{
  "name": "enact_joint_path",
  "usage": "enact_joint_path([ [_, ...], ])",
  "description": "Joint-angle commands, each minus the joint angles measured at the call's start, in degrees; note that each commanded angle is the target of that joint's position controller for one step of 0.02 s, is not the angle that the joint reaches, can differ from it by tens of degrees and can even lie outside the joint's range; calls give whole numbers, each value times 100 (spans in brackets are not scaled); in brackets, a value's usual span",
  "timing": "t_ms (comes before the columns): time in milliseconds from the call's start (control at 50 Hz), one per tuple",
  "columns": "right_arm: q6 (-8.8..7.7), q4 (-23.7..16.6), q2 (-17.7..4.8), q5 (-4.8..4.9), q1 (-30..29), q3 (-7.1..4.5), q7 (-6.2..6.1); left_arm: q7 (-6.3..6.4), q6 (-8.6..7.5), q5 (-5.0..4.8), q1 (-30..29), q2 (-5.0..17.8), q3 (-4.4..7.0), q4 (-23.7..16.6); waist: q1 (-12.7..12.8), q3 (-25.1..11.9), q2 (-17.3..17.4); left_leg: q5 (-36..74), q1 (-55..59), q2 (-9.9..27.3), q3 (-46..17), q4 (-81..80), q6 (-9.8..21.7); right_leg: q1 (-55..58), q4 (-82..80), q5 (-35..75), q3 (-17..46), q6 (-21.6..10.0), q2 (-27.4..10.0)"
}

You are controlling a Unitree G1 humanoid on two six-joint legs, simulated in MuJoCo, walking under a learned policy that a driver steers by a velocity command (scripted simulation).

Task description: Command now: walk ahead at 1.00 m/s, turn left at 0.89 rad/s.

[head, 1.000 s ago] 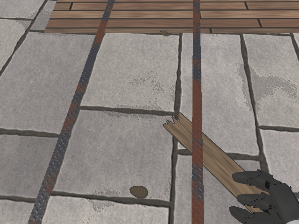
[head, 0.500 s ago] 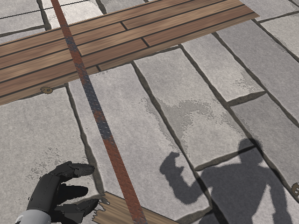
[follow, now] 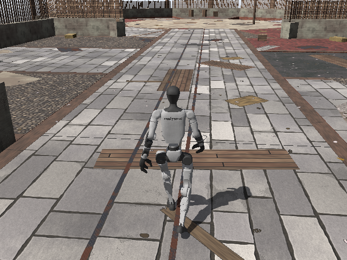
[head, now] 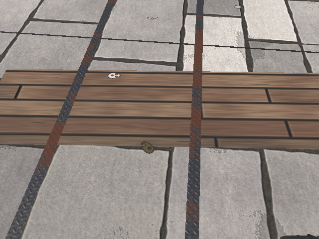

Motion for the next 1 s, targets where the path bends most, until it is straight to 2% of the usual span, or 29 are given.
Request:
enact_joint_path([
  [20, 200, 419, -1922, -114, 2110, -648, -241, -114, -147, 35, -618, 521, 87, -1389, -385, -1174, 1516, 304, 5295, 1333, -3986, -714, 1553, -5497, 6144, -1101, 1053, 118, 516],
  [40, 218, 173, -1929, -86, 2162, -712, -280, -97, -319, 25, -1096, 732, 30, -1677, -828, -1884, 596, -1470, 5568, 1850, -5579, -2007, 1960, -6190, 6174, -827, 2177, 21, 380],
  [60, 177, 271, -1486, -81, 2081, -631, -355, -107, -422, 31, -1453, 881, 20, -1689, -648, -827, -290, -2030, 4522, 1847, -5527, -2640, 1545, -6342, 5384, -472, 2285, -57, 14],
  [80, 115, 383, -1168, -58, 1909, -538, -375, -113, -415, 44, -1551, 859, 9, -1707, -272, -223, -703, -1662, 3498, 1616, -4993, -2680, 1229, -5955, 4571, -245, 2266, -49, -258],
  [120, -75, 311, -968, -26, 1567, -442, -411, -107, -155, 230, -1396, 764, -50, -1610, 169, 148, -808, -688, 2015, 1066, -3987, -2689, 995, -5082, 3837, -302, 2215, 103, -506],
  [160, -226, 270, -901, 15, 1507, -394, -368, -145, 46, 253, -1594, 646, -98, -1725, 253, 258, -680, -312, 1093, 631, -3368, -2833, 928, -4587, 2922, -283, 2005, 266, -634],
  [240, -309, 270, -979, 44, 1716, -467, -306, -273, 32, 53, -2780, 347, -246, -2207, -200, 360, -276, 729, 826, 126, -2771, -2922, 512, -3983, 598, 1843, 1645, 262, -443],
  [280, -375, 418, -841, 120, 2060, -432, -266, -312, -20, 3, -2878, 292, -268, -2158, -484, 152, -122, 1549, 1434, 299, -2570, -3031, 308, -3628, -180, 2865, 1446, 31, -320],
  [340, -451, 574, -929, 35, 2309, -417, -300, -272, -57, -12, -3107, 520, -165, -2181, -674, 109, 50, 2919, 2927, 695, -2359, -2842, 58, -3806, -909, 2770, 1337, -377, -164],
  [380, -442, 639, -1224, -75, 2256, -464, -385, -216, -69, -20, -2404, 877, 15, -1976, -263, -403, 276, 5066, 3855, 926, -2117, -1857, -194, -3366, -921, 1765, 1206, -635, 243],
  [420, -312, 587, -1279, -287, 1745, -473, -460, -91, -23, -105, -191, 1227, 233, -1321, 961, -1284, 361, 5708, 3476, 837, -1647, 687, -365, -1541, -854, 897, 1173, -885, 354],
  [440, -319, 425, -864, -253, 1658, -352, -470, -28, 9, -22, 887, 1625, 371, -1073, 1345, -1846, -324, 3951, 2032, 408, -1276, 3087, -485, -74, -573, -631, 2342, -1229, -430],
  [460, -454, 146, -228, -8, 2255, -186, -309, -134, 45, -6, 614, 1976, 478, -946, 448, -2123, -2720, -1246, -266, -734, -1228, 4677, -875, 1015, -2014, -1398, 6389, -2044, -1557],
  [480, -488, 143, -488, -150, 1948, -108, -369, -255, 67, -30, -198, 1491, 442, -1132, 361, -1408, -1540, -1202, -1310, -203, -1536, 4889, -739, 778, -2395, -1794, 6882, -2219, -1576],
  [520, -560, -99, -628, -256, 848, -55, -331, -293, 34, -82, -363, 970, 356, -1041, 350, -514, 42, -699, -1153, 366, -1582, 3982, -791, -660, -2411, -790, 5416, -1977, -1207],
  [580, -374, -413, -368, -421, 616, 87, -250, -209, -70, -116, -189, 804, 254, -670, -116, 116, -288, -981, -855, 617, -1404, 2924, -1057, -1841, -2641, 715, 4521, -1791, -646],
  [640, -347, -656, -220, -302, 192, 234, -204, -213, -175, -142, -192, 962, 269, -605, -201, 325, -276, -445, -313, 564, -883, 1434, -1289, -2638, -2746, 4029, 3442, -1674, -412],
  [680, -388, -732, 14, -230, -226, 347, -149, -257, -179, -229, -86, 909, 274, -514, 15, 155, -432, 811, 615, 299, -543, 147, -1226, -2909, -2674, 4994, 2694, -1228, 29],
  [700, -605, -823, -101, 40, -701, 247, -214, -144, -237, -486, 14, 788, 261, -607, 343, -19, -268, 1426, 696, 167, -861, -338, -1217, -2725, -2563, 4340, 2883, -1175, -97],
  [720, -672, -905, -145, 40, -843, 223, -228, -80, -229, -523, 188, 911, 266, -484, 366, -146, -344, 1953, 805, 71, -936, -819, -1163, -2433, -2543, 4014, 2967, -1082, -169],
  [780, -700, -935, -332, -17, -824, 52, -268, 35, -84, -341, 452, 892, 272, -257, 312, -356, -735, 2516, 1323, -134, -1064, -1337, -968, -1807, -1977, 3856, 3070, -727, -172],
  [820, -696, -712, -471, -49, 73, -77, -288, 49, 19, -284, 109, 915, 285, -336, -310, -773, -846, 2701, 2386, -127, -994, -1462, -820, -1797, -793, 4555, 2921, -447, -15],
  [840, -690, -408, -611, -111, 1115, -137, -310, 39, 51, -228, -306, 862, 257, -564, -800, -1277, -717, 3737, 3497, 471, -1383, -1312, -632, -2264, 527, 4010, 2845, -253, 163],
  [860, -639, -270, -823, -294, 1730, -109, -315, 15, 46, -117, 299, 271, 85, -573, -654, -2222, 750, 6820, 5121, 2135, -2873, -555, 326, -3517, 3068, -364, 2576, 109, 897],
  [880, -596, -67, -500, -154, 2036, -57, -196, -92, 49, -283, 1562, 128, -42, -248, -369, -3416, 1325, 6683, 6026, 3061, -4524, -535, 1212, -4177, 4200, -2198, 3183, 176, 954],
  [900, -518, -187, -399, -27, 1562, -95, -183, -112, 101, -334, 1256, 605, 69, -180, -421, -2999, 629, 5628, 5384, 2762, -4327, -856, 1110, -4390, 4433, -1888, 3221, 218, 579],
  [920, -467, -265, -233, 33, 925, -57, -212, -66, 145, -331, 388, 884, 153, -444, -343, -2139, 122, 4817, 4415, 2399, -3691, -1082, 853, -4582, 4141, -1509, 2852, 240, 334],
  [940, -440, -252, -79, 38, 531, 29, -229, 11, 192, -258, -212, 955, 207, -567, -216, -1384, -317, 4345, 3324, 2049, -3240, -1403, 643, -4571, 3735, -1273, 2585, 279, 171],
  [1000, -351, -47, -123, -123, 209, 32, -224, 75, 338, -185, -258, 394, 147, -666, 270, -828, 164, 3997, 1475, 1456, -2414, -1931, 339, -3537, 2347, -856, 2237, 288, -74],
])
